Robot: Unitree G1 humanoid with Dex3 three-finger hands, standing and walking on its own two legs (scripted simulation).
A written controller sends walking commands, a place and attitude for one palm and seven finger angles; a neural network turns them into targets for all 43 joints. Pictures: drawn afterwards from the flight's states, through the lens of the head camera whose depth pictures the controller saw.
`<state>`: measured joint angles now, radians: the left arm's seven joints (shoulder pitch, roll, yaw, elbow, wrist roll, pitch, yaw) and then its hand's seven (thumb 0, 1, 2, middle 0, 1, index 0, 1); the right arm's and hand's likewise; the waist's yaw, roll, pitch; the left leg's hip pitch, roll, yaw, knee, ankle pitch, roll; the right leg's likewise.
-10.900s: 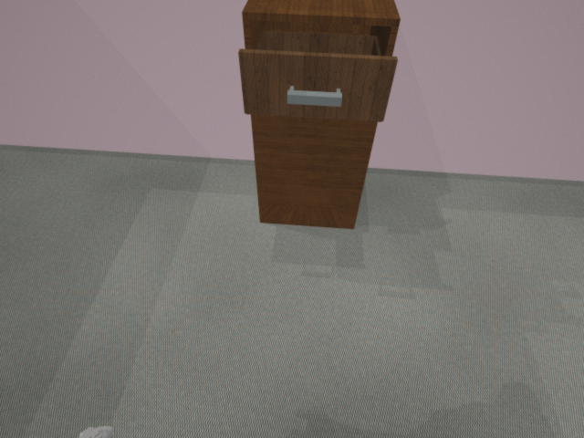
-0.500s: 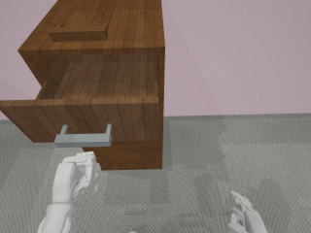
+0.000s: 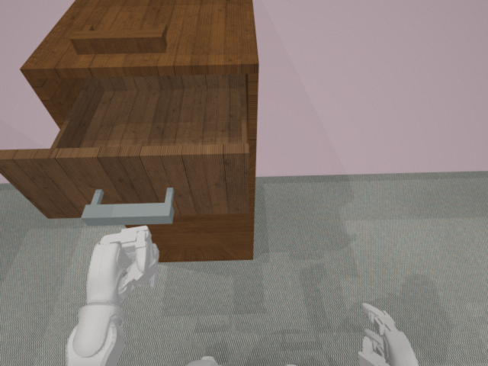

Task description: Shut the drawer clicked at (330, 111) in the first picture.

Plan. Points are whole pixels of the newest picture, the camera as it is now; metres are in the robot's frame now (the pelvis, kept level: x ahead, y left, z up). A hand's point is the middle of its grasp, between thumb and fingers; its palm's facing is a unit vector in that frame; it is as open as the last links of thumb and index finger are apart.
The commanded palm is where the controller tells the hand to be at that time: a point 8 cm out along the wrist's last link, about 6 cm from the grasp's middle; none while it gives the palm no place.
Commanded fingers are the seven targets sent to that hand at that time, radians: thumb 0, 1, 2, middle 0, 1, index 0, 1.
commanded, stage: bring the fist close to the handle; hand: left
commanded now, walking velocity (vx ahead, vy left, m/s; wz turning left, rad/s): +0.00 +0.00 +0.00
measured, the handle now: (131, 203) +0.36 +0.20 +0.07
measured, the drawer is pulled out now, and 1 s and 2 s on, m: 0.20 0.15 0.01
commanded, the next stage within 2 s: push the drawer shut in 0.04 s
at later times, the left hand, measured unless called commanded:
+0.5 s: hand (156, 246) +0.28 +0.15 +0.07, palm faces +0.05 -1.00 -0.05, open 3.2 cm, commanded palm +0.27 +0.20 +0.07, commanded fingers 0.00 0.90 0.90 -1.40 -1.60 -1.40 -1.60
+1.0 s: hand (158, 214) +0.34 +0.15 +0.06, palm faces +0.06 -1.00 -0.04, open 2.9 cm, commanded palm +0.33 +0.21 +0.07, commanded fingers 0.00 0.90 0.90 -1.40 -1.60 -1.40 -1.60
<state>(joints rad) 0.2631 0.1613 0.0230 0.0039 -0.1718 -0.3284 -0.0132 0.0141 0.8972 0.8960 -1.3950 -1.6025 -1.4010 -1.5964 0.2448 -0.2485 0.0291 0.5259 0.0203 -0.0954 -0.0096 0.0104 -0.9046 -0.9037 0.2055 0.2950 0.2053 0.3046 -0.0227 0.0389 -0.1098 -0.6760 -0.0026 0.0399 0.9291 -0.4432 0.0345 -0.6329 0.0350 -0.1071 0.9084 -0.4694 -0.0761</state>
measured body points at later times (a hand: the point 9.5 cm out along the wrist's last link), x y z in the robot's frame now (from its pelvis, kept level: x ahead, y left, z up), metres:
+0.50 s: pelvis +0.00 -0.01 +0.00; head +0.04 -0.02 +0.45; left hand +0.28 +0.20 +0.07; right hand +0.16 -0.24 -0.09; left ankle +0.01 +0.10 -0.69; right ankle -0.01 -0.07 -0.69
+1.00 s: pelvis -0.02 +0.00 +0.00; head +0.03 -0.01 +0.45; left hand +0.33 +0.21 +0.07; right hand +0.11 -0.25 -0.10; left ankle +0.01 +0.10 -0.69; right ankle -0.01 -0.07 -0.69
